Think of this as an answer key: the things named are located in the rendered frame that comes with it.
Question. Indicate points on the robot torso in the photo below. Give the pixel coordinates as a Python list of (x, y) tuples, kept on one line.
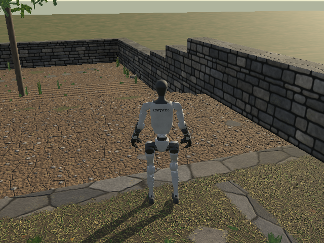
[(161, 122)]

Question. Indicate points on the right robot foot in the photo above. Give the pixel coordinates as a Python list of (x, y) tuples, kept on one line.
[(175, 199)]

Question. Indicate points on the robot right hand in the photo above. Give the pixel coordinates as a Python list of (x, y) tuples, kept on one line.
[(186, 141)]

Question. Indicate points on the robot left hand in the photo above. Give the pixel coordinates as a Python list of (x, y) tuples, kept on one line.
[(135, 140)]

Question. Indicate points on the robot left upper arm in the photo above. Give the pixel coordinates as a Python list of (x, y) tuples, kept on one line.
[(143, 114)]

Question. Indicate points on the robot left forearm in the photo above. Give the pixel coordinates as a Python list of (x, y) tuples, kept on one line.
[(136, 132)]

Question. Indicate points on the robot right forearm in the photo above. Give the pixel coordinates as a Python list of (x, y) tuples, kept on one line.
[(186, 132)]

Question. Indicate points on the robot right upper arm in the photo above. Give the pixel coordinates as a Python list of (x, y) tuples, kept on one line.
[(180, 115)]

